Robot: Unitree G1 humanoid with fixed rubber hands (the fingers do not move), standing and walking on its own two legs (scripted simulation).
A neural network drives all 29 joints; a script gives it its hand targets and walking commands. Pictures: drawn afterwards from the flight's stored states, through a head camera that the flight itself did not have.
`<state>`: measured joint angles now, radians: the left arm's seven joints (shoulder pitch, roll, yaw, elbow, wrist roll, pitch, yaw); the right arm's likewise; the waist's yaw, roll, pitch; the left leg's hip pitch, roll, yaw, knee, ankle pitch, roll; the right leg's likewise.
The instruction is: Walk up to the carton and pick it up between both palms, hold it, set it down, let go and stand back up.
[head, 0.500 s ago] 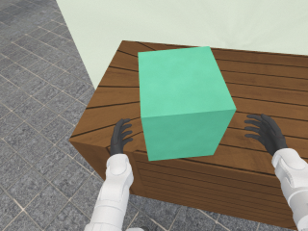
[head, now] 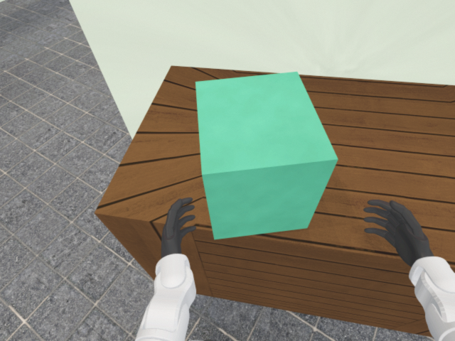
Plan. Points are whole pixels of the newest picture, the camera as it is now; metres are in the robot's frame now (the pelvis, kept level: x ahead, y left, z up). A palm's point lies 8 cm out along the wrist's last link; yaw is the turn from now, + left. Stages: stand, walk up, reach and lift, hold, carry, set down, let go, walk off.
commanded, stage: set down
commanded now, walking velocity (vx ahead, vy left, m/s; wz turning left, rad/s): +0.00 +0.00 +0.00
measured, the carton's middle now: (254, 158) +0.45 +0.03 +0.02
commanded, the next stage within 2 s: none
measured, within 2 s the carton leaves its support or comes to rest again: neither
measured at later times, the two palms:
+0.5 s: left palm (167, 275) +0.21 +0.16 +0.00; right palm (421, 289) +0.23 -0.25 -0.01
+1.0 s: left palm (158, 274) +0.21 +0.18 -0.02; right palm (394, 296) +0.22 -0.22 -0.03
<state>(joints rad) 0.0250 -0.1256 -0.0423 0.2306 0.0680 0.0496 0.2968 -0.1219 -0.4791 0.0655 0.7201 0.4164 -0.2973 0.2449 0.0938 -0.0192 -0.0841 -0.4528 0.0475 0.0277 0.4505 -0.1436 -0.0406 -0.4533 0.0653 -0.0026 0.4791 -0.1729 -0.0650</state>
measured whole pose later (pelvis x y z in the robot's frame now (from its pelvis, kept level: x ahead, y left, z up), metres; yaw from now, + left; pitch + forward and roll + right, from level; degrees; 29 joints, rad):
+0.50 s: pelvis -0.01 +0.00 +0.00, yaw +0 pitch +5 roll +1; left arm 0.19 -0.11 -0.07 0.17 0.07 0.05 0.31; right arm 0.10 -0.47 0.07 0.57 0.39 -0.24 0.27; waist 0.08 -0.04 -0.07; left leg -0.39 0.05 0.03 0.45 -0.14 -0.04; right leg -0.39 0.07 0.00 0.48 -0.17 -0.07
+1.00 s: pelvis +0.01 +0.00 +0.00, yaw +0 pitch +5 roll +1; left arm 0.19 0.00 -0.04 0.17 0.07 0.09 0.23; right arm 0.13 -0.32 0.06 0.55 0.26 -0.20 0.19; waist 0.06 -0.06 -0.02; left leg -0.37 0.05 0.03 0.45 -0.16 -0.04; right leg -0.37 0.07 0.00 0.48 -0.19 -0.07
